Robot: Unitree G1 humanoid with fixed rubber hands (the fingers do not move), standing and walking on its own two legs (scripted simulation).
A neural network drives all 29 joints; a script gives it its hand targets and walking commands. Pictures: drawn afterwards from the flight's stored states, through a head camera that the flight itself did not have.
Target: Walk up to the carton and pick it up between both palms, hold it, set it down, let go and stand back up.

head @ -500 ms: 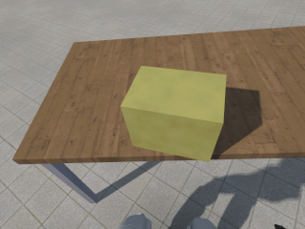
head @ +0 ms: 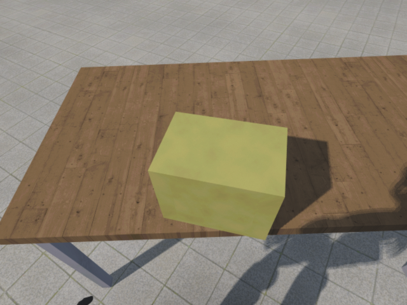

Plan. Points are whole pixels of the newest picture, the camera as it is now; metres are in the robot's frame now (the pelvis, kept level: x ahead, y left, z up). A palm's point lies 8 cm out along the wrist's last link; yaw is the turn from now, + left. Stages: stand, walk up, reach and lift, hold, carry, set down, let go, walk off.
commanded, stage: walk up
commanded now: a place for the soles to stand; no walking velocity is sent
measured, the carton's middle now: (220, 176) +0.38 -0.02 +0.01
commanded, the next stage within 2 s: reach and lift in 1.40 s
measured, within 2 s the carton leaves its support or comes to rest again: neither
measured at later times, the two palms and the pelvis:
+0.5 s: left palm out of the picture +0.10 +0.29 -0.10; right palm out of the picture +0.11 -0.28 -0.11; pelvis +0.01 +0.01 +0.01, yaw -1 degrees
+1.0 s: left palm out of the picture +0.09 +0.28 -0.11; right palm out of the picture +0.09 -0.29 -0.10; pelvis +0.01 +0.00 +0.02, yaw -1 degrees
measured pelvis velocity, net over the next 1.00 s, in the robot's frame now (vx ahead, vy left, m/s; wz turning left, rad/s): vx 0.01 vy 0.00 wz -0.02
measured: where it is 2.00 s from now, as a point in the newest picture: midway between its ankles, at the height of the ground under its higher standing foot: outside the picture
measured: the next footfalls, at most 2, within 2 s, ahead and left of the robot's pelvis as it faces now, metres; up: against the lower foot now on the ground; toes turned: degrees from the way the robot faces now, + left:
none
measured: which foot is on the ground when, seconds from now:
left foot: down 0.00-1.00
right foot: down 0.00-1.00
